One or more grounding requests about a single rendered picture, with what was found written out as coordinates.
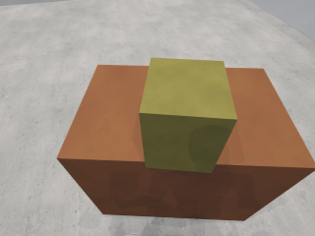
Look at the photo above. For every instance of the pedestal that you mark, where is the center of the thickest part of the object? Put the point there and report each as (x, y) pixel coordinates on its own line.
(263, 157)

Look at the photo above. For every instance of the carton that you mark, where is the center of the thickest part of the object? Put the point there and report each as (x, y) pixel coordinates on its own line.
(186, 114)

